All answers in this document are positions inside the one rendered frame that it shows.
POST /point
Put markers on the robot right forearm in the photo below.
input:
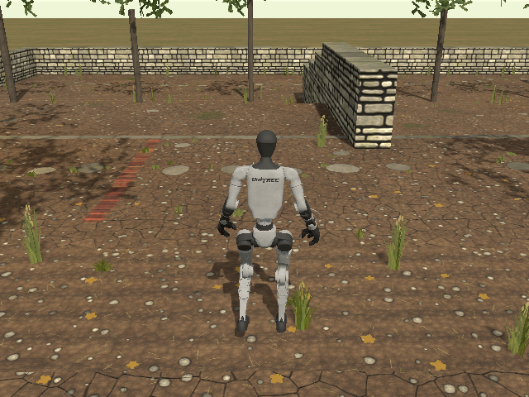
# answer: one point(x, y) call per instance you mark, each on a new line
point(308, 218)

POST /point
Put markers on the humanoid robot torso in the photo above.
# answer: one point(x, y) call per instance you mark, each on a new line
point(265, 190)

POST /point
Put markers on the robot right shin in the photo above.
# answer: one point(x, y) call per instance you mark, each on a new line
point(282, 297)

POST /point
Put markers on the robot left upper arm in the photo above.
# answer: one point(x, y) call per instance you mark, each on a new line
point(239, 174)

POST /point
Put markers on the robot right hand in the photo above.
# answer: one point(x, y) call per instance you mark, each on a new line
point(312, 233)

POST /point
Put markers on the robot left hand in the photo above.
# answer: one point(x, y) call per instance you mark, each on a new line
point(221, 228)

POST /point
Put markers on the robot left forearm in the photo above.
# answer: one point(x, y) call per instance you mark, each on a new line
point(226, 214)

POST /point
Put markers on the robot right upper arm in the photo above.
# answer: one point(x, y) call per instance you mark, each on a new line
point(291, 174)

